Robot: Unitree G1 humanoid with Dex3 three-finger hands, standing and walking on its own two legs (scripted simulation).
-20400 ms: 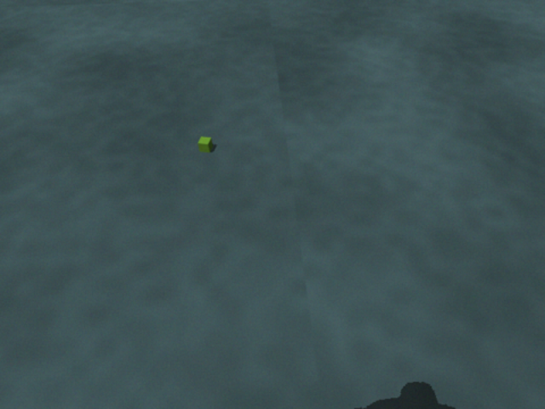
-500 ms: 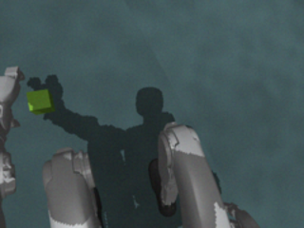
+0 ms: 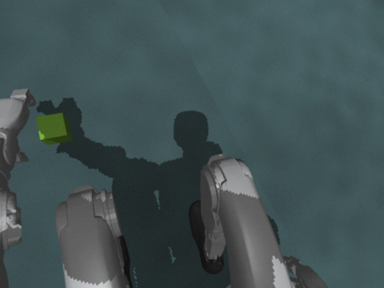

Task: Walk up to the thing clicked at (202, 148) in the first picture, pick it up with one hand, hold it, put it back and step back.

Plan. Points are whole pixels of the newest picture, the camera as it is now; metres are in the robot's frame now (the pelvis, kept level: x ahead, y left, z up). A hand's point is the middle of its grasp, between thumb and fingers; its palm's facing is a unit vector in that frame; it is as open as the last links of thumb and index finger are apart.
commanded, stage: approach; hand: left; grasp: from above
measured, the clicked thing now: (55, 129) +0.50 +0.24 -0.30
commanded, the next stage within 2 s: close in in 0.28 s
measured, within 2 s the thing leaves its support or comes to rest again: neither
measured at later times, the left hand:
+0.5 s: hand (37, 120) +0.49 +0.25 -0.19, palm faces -0.45 -0.04 -0.89, open 13.3 cm
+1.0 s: hand (54, 131) +0.48 +0.23 -0.24, palm faces -0.39 -0.04 -0.92, open 13.5 cm
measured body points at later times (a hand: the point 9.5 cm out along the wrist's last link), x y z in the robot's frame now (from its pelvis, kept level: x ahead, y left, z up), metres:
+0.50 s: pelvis +0.00 +0.00 -0.01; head +0.26 +0.04 +0.36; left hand +0.51 +0.25 -0.14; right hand +0.00 -0.27 -0.11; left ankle +0.08 +0.12 -0.30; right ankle +0.11 -0.13 -0.30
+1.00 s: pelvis +0.01 +0.01 -0.03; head +0.26 +0.10 +0.33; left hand +0.49 +0.23 -0.19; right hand +0.04 -0.27 -0.09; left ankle +0.08 +0.12 -0.30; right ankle +0.11 -0.13 -0.30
